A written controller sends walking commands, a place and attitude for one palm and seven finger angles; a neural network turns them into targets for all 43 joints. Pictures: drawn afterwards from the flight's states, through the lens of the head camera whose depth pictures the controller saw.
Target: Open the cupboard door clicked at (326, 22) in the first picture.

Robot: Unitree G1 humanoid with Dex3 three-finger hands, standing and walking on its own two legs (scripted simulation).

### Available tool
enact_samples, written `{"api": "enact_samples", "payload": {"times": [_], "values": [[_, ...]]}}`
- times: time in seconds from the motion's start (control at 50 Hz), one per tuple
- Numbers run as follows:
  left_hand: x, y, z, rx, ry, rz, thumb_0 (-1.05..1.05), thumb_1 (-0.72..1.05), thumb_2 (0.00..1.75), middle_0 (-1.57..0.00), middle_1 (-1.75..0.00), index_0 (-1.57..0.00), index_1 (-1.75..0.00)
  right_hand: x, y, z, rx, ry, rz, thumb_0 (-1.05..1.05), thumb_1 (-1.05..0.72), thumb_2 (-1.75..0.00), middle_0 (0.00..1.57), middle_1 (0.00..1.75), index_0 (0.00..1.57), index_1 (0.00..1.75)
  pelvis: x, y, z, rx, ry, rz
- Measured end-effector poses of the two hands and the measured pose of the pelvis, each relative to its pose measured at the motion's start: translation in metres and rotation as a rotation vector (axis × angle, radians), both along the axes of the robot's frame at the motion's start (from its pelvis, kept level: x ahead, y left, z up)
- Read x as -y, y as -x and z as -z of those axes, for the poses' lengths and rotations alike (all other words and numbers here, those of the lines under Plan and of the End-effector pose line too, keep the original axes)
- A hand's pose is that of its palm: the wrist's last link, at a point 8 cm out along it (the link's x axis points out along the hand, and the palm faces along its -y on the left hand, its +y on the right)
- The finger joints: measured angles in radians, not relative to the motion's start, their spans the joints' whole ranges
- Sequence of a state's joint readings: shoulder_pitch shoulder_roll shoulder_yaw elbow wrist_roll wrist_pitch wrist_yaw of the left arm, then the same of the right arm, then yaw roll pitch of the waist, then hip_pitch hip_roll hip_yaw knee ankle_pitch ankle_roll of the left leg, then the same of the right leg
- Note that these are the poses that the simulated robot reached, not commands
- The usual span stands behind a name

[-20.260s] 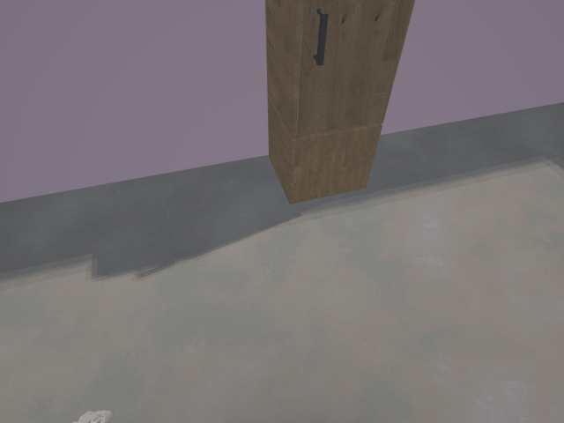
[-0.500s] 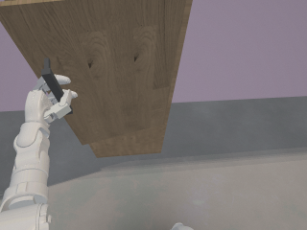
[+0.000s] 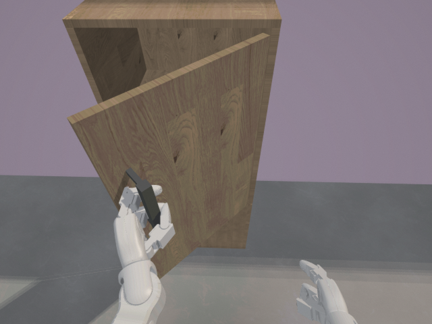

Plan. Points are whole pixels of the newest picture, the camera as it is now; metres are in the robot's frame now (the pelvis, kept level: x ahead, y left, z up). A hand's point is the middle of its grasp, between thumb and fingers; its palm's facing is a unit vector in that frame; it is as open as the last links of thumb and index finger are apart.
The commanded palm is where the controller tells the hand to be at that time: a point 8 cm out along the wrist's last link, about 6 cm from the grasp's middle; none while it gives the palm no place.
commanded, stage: open thumb and fingers to let go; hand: left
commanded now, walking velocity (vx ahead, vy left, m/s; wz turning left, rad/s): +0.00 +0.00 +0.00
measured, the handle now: (147, 205) +0.31 +0.15 +0.07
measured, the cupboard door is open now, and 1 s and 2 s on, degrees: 45 41 45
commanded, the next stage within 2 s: slide the hand sideways off the handle in 0.86 s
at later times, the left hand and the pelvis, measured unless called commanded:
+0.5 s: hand (161, 226) +0.27 +0.11 +0.07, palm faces +0.43 -0.90 +0.00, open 11.5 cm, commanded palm +0.23 +0.16 +0.07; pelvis -0.02 -0.02 +0.00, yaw +2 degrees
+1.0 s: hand (161, 221) +0.28 +0.11 +0.07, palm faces +0.36 -0.93 +0.00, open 15.4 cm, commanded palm +0.24 +0.15 +0.07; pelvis -0.03 +0.02 -0.01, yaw +2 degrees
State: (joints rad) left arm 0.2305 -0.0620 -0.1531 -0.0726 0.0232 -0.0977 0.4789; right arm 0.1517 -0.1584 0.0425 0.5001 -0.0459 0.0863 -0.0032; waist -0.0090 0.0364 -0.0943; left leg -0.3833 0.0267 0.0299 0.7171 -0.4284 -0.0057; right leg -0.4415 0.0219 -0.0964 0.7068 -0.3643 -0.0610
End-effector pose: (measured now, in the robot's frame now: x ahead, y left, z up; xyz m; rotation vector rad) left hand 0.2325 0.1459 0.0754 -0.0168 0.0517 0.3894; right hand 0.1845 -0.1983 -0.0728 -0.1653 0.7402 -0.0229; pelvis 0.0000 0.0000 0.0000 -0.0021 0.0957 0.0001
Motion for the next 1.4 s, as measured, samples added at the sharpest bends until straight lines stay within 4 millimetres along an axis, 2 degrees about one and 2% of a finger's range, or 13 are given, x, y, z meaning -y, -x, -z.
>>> {"api": "enact_samples", "payload": {"times": [0.14, 0.24, 0.34, 0.46, 0.56, 0.68, 0.9, 1.0, 1.1, 1.18, 1.26, 1.4], "values": [[0.011, -0.001, 0.0, 0.019, -0.031, -0.067, 0.01, 0.7, 0.79, -0.35, -1.31, -0.37, -1.33, 0.025, 0.015, 0.018, -0.063, 0.044, -0.02, 0.01, -0.91, -0.89, 0.21, 0.3, 0.2, 0.3, 0.014, 0.005, 0.004, -0.007, -0.01, -0.03], [0.009, 0.0, 0.0, 0.021, -0.045, -0.041, 0.01, 0.61, 0.76, -0.35, -1.3, -0.36, -1.32, 0.04, 0.033, 0.026, -0.107, 0.051, 0.012, 0.02, -0.91, -0.89, 0.21, 0.3, 0.2, 0.3, 0.022, 0.008, 0.004, -0.004, -0.018, -0.031], [0.005, 0.001, 0.0, 0.024, -0.037, -0.031, 0.01, 0.38, 0.67, -0.34, -1.28, -0.35, -1.29, 0.05, 0.047, 0.029, -0.12, 0.053, 0.039, 0.02, -0.91, -0.89, 0.2, 0.3, 0.2, 0.3, 0.025, 0.013, 0.002, 0.003, -0.019, -0.028], [-0.004, 0.005, 0.001, 0.035, -0.031, -0.053, 0.01, 0.01, 0.51, -0.33, -1.25, -0.33, -1.25, 0.051, 0.054, 0.028, -0.112, 0.061, 0.037, 0.02, -0.91, -0.89, 0.2, 0.3, 0.2, 0.3, 0.024, 0.021, 0.002, 0.007, -0.019, -0.029], [-0.007, 0.004, 0.002, 0.048, -0.027, -0.039, 0.0, -0.27, 0.4, -0.31, -1.21, -0.31, -1.21, 0.045, 0.053, 0.026, -0.09, 0.065, 0.025, 0.02, -0.91, -0.89, 0.2, 0.3, 0.2, 0.3, 0.018, 0.027, 0.002, 0.009, -0.015, -0.032], [-0.008, 0.001, 0.002, 0.055, -0.017, -0.024, -0.01, -0.43, 0.33, -0.27, -1.06, -0.28, -1.05, 0.028, 0.049, 0.021, -0.062, 0.059, 0.008, 0.02, -0.91, -0.89, 0.2, 0.3, 0.2, 0.3, 0.008, 0.032, 0.002, 0.008, -0.011, -0.031], [-0.004, -0.006, 0.002, 0.056, -0.02, 0.009, -0.01, -0.5, 0.3, -0.22, -0.61, -0.22, -0.6, -0.005, 0.047, 0.019, -0.052, 0.04, -0.025, 0.02, -0.91, -0.89, 0.21, 0.3, 0.2, 0.3, -0.01, 0.033, 0.005, 0.007, -0.004, -0.024], [-0.009, -0.007, 0.002, 0.057, -0.035, 0.016, -0.01, -0.5, 0.3, -0.28, -0.56, -0.27, -0.55, -0.012, 0.049, 0.022, -0.072, 0.042, -0.036, 0.02, -0.91, -0.89, 0.21, 0.3, 0.2, 0.3, -0.016, 0.034, 0.006, 0.005, 0.0, -0.027], [-0.026, -0.002, 0.004, 0.076, -0.117, 0.296, -0.01, -0.5, 0.3, -0.23, -0.46, -0.15, -0.45, -0.012, 0.057, 0.025, -0.075, 0.048, -0.031, 0.02, -0.91, -0.89, 0.21, 0.3, 0.2, 0.3, -0.02, 0.037, 0.008, 0.005, 0.004, -0.035], [-0.031, 0.001, 0.003, 0.072, -0.068, 0.463, -0.02, -0.5, 0.3, -0.19, -0.39, -0.1, -0.38, -0.011, 0.063, 0.025, -0.047, 0.044, -0.011, 0.02, -0.91, -0.89, 0.21, 0.3, 0.2, 0.3, -0.026, 0.039, 0.009, 0.012, 0.01, -0.039], [-0.027, 0.005, 0.003, 0.071, -0.011, 0.468, -0.02, -0.5, 0.3, -0.15, -0.34, -0.11, -0.34, -0.011, 0.064, 0.02, -0.006, 0.032, 0.0, 0.02, -0.91, -0.89, 0.21, 0.3, 0.2, 0.3, -0.03, 0.038, 0.009, 0.009, 0.007, -0.028], [-0.017, 0.015, 0.004, 0.065, -0.021, 0.457, -0.02, -0.5, 0.3, -0.12, -0.31, -0.13, -0.31, -0.016, 0.058, 0.012, 0.044, 0.013, -0.004, 0.02, -0.91, -0.89, 0.21, 0.3, 0.2, 0.3, -0.031, 0.035, 0.01, 0.004, 0.001, -0.007]]}}
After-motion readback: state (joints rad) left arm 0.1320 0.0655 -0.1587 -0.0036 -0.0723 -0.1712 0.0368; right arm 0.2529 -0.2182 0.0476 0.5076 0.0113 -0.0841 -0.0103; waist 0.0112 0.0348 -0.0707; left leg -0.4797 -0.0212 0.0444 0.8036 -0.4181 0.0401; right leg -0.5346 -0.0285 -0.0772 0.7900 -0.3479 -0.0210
